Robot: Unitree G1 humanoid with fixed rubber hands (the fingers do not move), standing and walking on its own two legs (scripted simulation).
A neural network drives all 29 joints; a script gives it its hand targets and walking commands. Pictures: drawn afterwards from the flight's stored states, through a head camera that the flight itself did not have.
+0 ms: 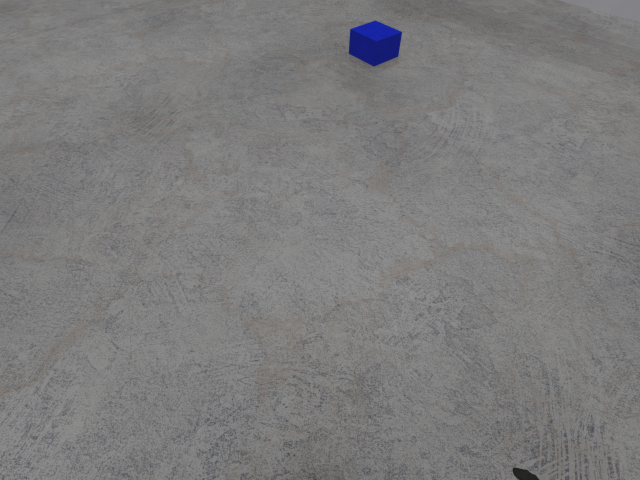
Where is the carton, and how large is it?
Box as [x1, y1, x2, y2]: [349, 21, 401, 65]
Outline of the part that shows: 377,21 373,21 350,29 349,53 372,65 378,64 397,56 401,34 400,31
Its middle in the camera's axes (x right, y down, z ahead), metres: +0.40 -1.37 +2.74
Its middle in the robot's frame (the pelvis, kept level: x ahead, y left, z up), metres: +2.87 -0.45 -0.70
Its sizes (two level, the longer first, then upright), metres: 0.257 0.243 0.167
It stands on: the floor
